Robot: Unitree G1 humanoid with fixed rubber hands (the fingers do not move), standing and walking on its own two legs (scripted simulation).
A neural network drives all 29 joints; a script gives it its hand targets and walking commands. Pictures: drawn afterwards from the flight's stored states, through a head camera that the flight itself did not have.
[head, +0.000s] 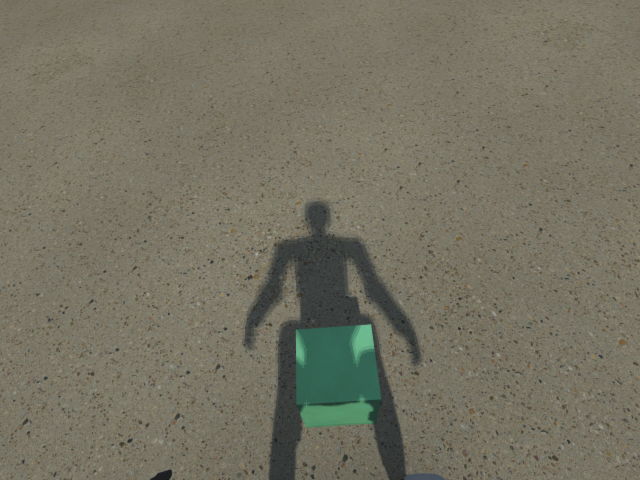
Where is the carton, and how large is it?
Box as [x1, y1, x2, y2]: [296, 324, 380, 427]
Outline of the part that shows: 370,324 296,330 296,404 306,427 376,422 380,402 380,393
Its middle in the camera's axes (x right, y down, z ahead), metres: +0.05 +0.40 +1.10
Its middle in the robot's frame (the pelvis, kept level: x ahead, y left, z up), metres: +0.44 +0.01 -0.65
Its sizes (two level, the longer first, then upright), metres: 0.210 0.200 0.250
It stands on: the floor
